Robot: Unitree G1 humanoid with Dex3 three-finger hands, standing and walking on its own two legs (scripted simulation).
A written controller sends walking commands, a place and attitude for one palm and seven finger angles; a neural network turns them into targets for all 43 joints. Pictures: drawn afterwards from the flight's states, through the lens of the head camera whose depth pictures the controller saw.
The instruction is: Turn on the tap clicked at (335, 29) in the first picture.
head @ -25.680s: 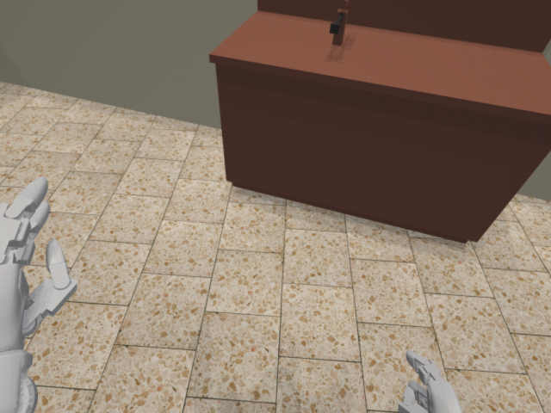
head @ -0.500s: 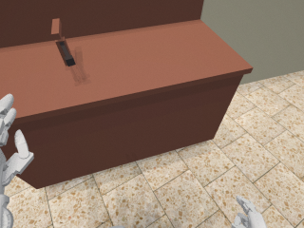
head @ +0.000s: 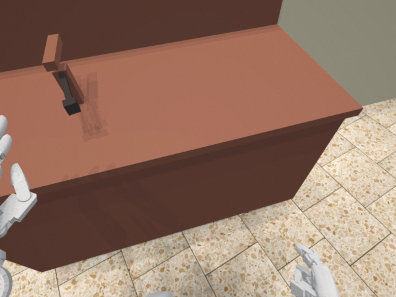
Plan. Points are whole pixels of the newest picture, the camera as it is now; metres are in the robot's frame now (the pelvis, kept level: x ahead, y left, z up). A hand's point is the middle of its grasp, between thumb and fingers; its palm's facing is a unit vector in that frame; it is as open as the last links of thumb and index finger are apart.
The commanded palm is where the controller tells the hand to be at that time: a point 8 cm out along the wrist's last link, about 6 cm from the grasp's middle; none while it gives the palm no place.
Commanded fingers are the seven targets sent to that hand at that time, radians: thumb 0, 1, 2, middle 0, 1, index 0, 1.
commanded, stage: take the last steps up to it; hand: left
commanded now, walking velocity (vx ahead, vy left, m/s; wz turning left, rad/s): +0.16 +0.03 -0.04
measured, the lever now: (71, 106) +0.48 +0.35 +0.09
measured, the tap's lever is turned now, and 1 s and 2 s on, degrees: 12 12 12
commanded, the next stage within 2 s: come to a stop and stand still in 0.04 s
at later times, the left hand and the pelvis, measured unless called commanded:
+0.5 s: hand (85, 140) +0.32 +0.22 +0.17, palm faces +0.39 -0.81 -0.45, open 7.4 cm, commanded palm +0.25 +0.26 +0.19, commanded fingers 0.00 0.90 0.90 -0.20 -0.30 -0.20 -0.30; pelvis +0.09 -0.02 +0.01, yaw +1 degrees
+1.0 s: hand (85, 148) +0.30 +0.20 +0.18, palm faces +0.37 -0.83 -0.43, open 7.4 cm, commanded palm +0.23 +0.24 +0.19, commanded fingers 0.00 0.90 0.90 -0.20 -0.30 -0.20 -0.30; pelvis +0.06 -0.03 +0.01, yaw -2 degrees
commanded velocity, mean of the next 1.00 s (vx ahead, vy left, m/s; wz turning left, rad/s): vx -0.08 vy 0.01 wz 0.00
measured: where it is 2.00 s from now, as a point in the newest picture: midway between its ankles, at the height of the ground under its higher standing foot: outside the picture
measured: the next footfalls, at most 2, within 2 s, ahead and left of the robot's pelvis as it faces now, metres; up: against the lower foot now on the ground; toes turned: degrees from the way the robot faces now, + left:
right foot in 0.22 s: +0.13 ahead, -0.11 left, +0.00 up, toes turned -4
left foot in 0.52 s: +0.12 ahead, +0.09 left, +0.00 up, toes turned -2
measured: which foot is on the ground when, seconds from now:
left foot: down 0.00-0.24, up 0.26-0.50, down 0.52-1.00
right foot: up 0.00-0.20, down 0.22-1.00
